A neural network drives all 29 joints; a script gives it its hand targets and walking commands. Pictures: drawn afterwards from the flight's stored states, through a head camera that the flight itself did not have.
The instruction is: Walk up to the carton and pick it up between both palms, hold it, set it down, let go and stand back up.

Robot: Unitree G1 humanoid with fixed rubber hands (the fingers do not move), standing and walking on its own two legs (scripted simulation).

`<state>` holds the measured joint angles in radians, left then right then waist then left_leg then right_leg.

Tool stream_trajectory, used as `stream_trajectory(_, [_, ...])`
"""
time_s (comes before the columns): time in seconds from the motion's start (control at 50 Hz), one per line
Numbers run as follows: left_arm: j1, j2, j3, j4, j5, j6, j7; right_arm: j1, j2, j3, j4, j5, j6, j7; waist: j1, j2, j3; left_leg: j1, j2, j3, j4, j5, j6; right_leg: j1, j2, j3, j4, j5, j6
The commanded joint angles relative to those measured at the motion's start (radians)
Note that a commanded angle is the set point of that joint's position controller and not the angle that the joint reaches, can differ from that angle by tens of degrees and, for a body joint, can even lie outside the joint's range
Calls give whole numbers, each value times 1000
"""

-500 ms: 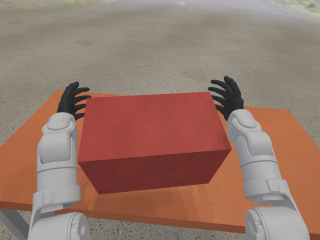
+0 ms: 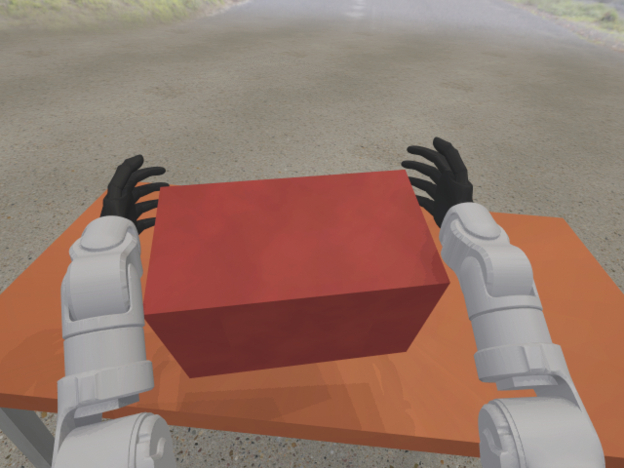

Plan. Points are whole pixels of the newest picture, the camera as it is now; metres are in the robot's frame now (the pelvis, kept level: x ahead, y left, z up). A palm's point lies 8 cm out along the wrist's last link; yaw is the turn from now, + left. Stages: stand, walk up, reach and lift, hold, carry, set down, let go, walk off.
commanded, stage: hold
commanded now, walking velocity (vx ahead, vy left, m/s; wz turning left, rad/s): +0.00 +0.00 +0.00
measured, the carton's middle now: (294, 276) +0.35 +0.00 +0.14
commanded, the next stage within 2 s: none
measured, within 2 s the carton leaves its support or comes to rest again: neither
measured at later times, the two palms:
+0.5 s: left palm (117, 219) +0.36 +0.20 +0.22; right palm (450, 196) +0.36 -0.18 +0.25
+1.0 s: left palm (116, 217) +0.36 +0.20 +0.23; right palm (451, 195) +0.36 -0.18 +0.25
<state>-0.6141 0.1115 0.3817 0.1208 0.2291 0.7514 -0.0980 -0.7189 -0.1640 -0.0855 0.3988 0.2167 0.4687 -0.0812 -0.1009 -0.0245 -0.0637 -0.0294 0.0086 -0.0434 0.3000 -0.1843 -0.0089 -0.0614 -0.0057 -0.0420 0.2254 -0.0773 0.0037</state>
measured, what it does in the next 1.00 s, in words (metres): stands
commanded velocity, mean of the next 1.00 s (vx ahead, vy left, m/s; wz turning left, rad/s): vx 0.00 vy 0.00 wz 0.00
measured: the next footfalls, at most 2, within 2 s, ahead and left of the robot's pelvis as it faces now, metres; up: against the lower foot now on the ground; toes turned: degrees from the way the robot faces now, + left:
none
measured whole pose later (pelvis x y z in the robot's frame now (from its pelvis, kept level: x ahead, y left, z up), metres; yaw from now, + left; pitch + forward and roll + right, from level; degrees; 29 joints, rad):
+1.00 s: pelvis +0.00 +0.00 +0.00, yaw +1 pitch -5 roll -1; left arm -0.64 0.12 0.39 0.15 0.23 0.77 -0.11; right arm -0.76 -0.17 -0.10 0.41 0.21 0.51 -0.08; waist -0.10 -0.02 -0.08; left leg -0.04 0.01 -0.05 0.30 -0.18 -0.01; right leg -0.07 -0.01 -0.04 0.24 -0.08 0.00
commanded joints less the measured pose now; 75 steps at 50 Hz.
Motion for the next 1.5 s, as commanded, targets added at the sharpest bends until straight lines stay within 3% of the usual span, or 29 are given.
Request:
stream_trajectory(0.0, [-613,-399,-439,-149,-191,-54,-156,-564,425,300,-209,104,-20,138,-15,58,-274,-134,-55,50,-63,160,-20,279,50,-4,38,143,-6])
stream_trajectory(0.16, [-649,-400,-412,-113,-184,-46,-162,-605,460,301,-187,94,-6,146,8,44,-285,-168,-55,56,-75,116,-6,291,42,8,40,105,-3])
stream_trajectory(0.22, [-654,-394,-419,-145,-195,-47,-165,-592,446,304,-195,110,-2,143,-8,41,-312,-142,-57,52,-62,154,-13,294,47,2,45,143,-1])
stream_trajectory(0.24, [-643,-404,-420,-130,-190,-45,-167,-605,449,310,-210,116,-4,142,6,53,-308,-152,-56,55,-65,156,-15,298,47,5,44,133,-5])
stream_trajectory(0.26, [-645,-400,-422,-122,-191,-42,-168,-601,439,301,-184,105,3,144,-5,55,-285,-154,-53,54,-69,143,-17,278,46,3,42,114,-7])
stream_trajectory(0.4, [-622,-401,-418,-148,-189,-42,-170,-576,439,307,-203,122,8,140,0,58,-296,-142,-56,51,-60,190,-23,298,46,8,43,162,-6])
stream_trajectory(0.44, [-640,-403,-437,-169,-201,-42,-166,-581,439,308,-200,122,7,142,-11,66,-293,-137,-54,48,-59,186,-30,286,51,0,46,153,-7])
stream_trajectory(0.52, [-645,-398,-436,-215,-211,-47,-163,-579,447,324,-246,133,8,139,-4,52,-340,-127,-57,50,-50,217,-26,316,51,6,53,192,-3])
stream_trajectory(0.64, [-656,-394,-431,-188,-200,-41,-166,-581,440,305,-208,122,16,141,-6,65,-291,-146,-57,47,-61,161,-23,281,43,6,45,136,-7])
stream_trajectory(0.66, [-657,-394,-429,-186,-198,-42,-164,-603,456,323,-231,124,11,142,9,50,-309,-146,-57,49,-62,171,-15,291,46,4,47,142,-4])
stream_trajectory(0.7, [-637,-403,-440,-175,-199,-41,-159,-611,446,318,-240,125,7,143,2,64,-324,-142,-56,47,-60,175,-20,285,48,1,50,146,-2])
stream_trajectory(0.74, [-646,-387,-417,-168,-200,-42,-164,-590,458,323,-224,119,14,139,5,34,-316,-142,-59,52,-56,170,-11,296,44,11,44,152,-1])
stream_trajectory(0.8, [-641,-403,-428,-154,-200,-40,-168,-594,447,304,-203,115,15,143,-9,56,-299,-150,-55,46,-67,155,-19,279,43,6,45,132,-6])
stream_trajectory(0.98, [-651,-392,-413,-119,-195,-44,-170,-615,457,302,-203,105,13,143,2,44,-290,-156,-58,52,-68,138,-13,274,40,6,40,115,0])
stream_trajectory(1.1, [-659,-384,-423,-182,-207,-51,-166,-585,451,318,-193,122,16,139,-6,58,-338,-138,-57,47,-56,197,-22,303,46,8,55,177,-2])
stream_trajectory(1.18, [-662,-387,-429,-157,-210,-53,-162,-586,445,302,-195,105,13,139,-16,55,-309,-141,-56,45,-64,154,-21,275,41,4,44,134,-2])
stream_trajectory(1.2, [-630,-380,-411,-141,-202,-49,-167,-585,456,311,-207,113,16,139,1,40,-294,-150,-58,51,-59,165,-13,282,39,13,45,147,2])
stream_trajectory(1.26, [-661,-393,-426,-178,-206,-49,-165,-591,450,313,-201,124,19,140,-7,58,-311,-133,-56,45,-61,177,-24,279,44,7,50,152,-5])
stream_trajectory(1.28, [-661,-384,-411,-153,-202,-48,-166,-590,455,315,-197,118,18,140,7,39,-287,-153,-58,49,-63,167,-17,280,42,12,46,142,-3])
stream_trajectory(1.42, [-641,-406,-441,-151,-214,-53,-156,-613,455,316,-228,112,2,142,-7,47,-335,-131,-52,41,-57,190,-16,286,41,9,47,168,3])
stream_trajectory(1.46, [-643,-390,-420,-146,-200,-49,-165,-603,456,314,-205,119,14,140,0,52,-308,-138,-55,49,-61,178,-15,277,41,12,44,151,-1])
stream_trajectory(1.48, [-654,-398,-428,-150,-206,-46,-167,-594,444,306,-181,115,15,142,-13,56,-303,-145,-52,43,-64,166,-21,275,44,10,45,137,-7])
